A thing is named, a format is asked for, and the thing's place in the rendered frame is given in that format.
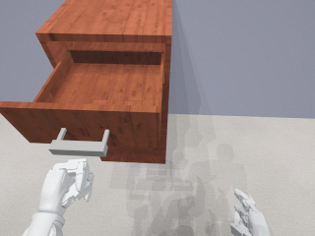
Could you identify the right robot hand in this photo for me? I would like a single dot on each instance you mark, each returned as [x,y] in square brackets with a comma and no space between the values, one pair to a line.
[254,222]

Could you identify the handle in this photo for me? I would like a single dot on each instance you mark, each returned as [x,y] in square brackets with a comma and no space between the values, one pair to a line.
[79,148]

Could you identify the cabinet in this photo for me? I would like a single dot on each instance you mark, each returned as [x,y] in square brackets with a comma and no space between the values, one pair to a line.
[144,25]

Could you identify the left robot hand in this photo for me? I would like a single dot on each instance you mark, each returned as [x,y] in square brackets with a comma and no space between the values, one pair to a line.
[75,176]

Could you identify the left robot forearm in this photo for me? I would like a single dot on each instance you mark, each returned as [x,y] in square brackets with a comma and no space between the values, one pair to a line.
[45,223]

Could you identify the drawer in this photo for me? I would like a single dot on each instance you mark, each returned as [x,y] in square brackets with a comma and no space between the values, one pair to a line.
[93,90]

